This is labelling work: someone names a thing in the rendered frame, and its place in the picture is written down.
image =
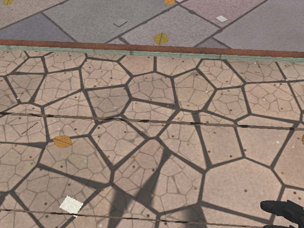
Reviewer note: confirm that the robot right hand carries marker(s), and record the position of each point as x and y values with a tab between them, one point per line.
287	209

